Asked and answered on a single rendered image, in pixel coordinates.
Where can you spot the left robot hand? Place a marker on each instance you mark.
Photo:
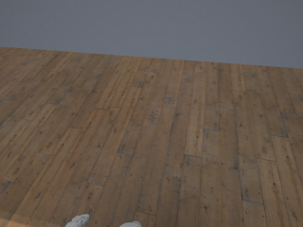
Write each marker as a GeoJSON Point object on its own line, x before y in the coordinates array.
{"type": "Point", "coordinates": [78, 221]}

